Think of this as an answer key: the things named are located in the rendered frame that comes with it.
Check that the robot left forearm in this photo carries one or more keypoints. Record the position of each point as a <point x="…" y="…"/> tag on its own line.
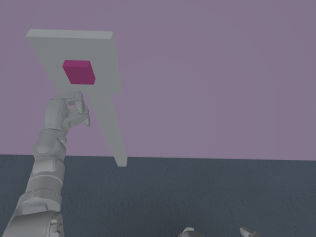
<point x="43" y="191"/>

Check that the robot right shin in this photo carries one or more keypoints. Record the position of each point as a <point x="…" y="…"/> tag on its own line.
<point x="188" y="229"/>

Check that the panel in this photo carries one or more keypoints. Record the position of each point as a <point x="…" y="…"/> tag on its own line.
<point x="54" y="46"/>

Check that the button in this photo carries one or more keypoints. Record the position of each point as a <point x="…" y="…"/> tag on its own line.
<point x="79" y="72"/>

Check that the robot right hand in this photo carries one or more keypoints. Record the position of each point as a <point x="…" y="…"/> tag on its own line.
<point x="248" y="233"/>

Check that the robot left hand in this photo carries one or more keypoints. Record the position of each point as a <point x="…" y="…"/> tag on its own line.
<point x="58" y="116"/>

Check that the robot left upper arm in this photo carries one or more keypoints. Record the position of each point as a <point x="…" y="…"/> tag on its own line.
<point x="40" y="224"/>

